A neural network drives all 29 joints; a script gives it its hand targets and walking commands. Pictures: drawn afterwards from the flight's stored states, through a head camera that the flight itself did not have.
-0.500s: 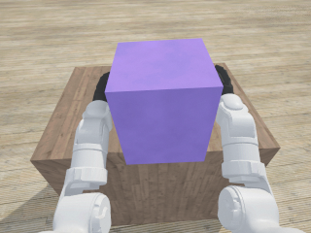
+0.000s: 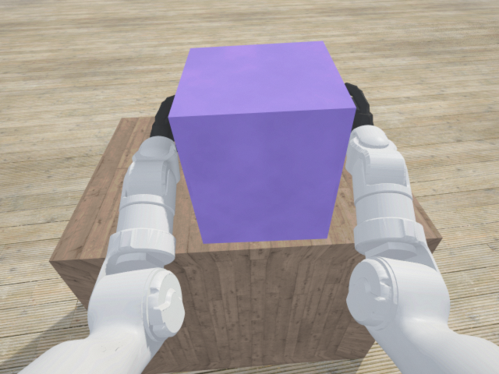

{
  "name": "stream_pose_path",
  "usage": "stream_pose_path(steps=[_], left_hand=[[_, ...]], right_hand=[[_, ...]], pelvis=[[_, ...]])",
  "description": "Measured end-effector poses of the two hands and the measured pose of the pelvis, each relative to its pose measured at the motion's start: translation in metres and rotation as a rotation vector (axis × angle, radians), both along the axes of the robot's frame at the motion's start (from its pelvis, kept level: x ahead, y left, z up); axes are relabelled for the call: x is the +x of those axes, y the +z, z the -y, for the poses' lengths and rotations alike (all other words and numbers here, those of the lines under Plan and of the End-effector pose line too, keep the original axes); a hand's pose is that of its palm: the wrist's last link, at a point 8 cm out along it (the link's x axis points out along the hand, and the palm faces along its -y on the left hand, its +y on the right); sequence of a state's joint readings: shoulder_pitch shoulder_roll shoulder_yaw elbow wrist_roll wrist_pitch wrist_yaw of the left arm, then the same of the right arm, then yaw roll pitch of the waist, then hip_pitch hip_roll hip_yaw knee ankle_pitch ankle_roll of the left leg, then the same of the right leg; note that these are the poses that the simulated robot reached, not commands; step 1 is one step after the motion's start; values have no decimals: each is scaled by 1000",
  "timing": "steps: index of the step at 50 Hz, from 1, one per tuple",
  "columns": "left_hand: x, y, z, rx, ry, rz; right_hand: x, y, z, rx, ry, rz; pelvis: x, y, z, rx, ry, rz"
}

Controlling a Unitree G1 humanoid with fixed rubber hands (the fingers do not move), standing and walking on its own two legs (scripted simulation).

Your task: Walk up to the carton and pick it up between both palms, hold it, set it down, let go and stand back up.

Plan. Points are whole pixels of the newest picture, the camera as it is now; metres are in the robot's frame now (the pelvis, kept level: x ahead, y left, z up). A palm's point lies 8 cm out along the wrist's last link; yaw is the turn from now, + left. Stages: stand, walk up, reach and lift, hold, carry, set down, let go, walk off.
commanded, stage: hold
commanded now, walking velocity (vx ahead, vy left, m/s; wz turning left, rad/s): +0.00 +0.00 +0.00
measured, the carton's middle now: (260, 146) +0.42 -0.01 +0.20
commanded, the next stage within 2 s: set down in 0.36 s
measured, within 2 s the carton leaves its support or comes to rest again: neither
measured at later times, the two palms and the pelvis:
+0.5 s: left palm (164, 143) +0.45 +0.16 +0.19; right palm (340, 138) +0.45 -0.14 +0.20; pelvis +0.04 +0.01 +0.00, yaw +0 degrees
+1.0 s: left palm (164, 135) +0.45 +0.15 +0.20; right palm (343, 133) +0.44 -0.15 +0.21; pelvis +0.03 +0.01 +0.00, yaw +0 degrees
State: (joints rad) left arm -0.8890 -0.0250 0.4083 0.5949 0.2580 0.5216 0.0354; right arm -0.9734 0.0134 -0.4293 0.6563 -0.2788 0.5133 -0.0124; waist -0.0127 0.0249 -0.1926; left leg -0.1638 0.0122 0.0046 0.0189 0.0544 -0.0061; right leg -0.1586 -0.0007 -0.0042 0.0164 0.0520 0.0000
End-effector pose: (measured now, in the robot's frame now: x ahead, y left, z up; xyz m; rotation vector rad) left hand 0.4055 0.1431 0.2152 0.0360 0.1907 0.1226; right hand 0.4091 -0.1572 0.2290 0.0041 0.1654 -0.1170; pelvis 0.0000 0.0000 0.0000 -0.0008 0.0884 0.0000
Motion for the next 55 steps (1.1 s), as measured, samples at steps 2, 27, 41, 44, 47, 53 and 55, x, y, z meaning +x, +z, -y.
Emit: stream_pose_path(steps=[2,27,41,44,47,53,55], left_hand=[[4,0,0,-4,-1,-4],[40,-30,-14,51,-27,-33],[35,-20,-12,48,-28,-31],[37,-17,-12,55,-32,-36],[40,-14,-11,57,-35,-37],[46,-12,-12,53,-39,-28],[48,-14,-13,53,-40,-28]], right_hand=[[4,0,0,-4,-1,-4],[34,-38,-14,-32,-14,-39],[28,-25,-12,-13,-26,-39],[30,-22,-12,-6,-28,-45],[32,-22,-11,-4,-29,-47],[37,-22,-11,-11,-28,-38],[39,-22,-12,-15,-26,-40]], pelvis=[[3,0,0,0,3,-4],[43,1,-12,1,7,-28],[34,1,-15,1,6,-15],[30,1,-14,1,7,-18],[27,1,-12,1,5,-22],[26,0,-9,0,6,-33],[27,0,-8,0,6,-39]])
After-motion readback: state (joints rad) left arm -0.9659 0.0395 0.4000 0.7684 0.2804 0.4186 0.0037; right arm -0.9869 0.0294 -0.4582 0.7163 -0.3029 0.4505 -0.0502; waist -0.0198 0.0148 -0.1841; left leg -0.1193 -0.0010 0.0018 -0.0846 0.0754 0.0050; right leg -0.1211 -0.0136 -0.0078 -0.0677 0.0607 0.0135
